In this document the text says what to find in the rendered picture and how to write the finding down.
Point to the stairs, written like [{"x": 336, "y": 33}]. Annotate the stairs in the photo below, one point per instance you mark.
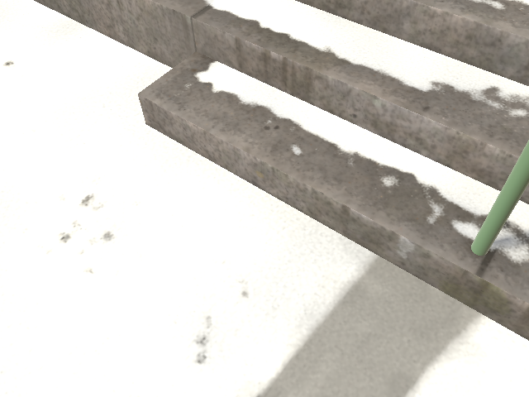
[{"x": 395, "y": 123}]

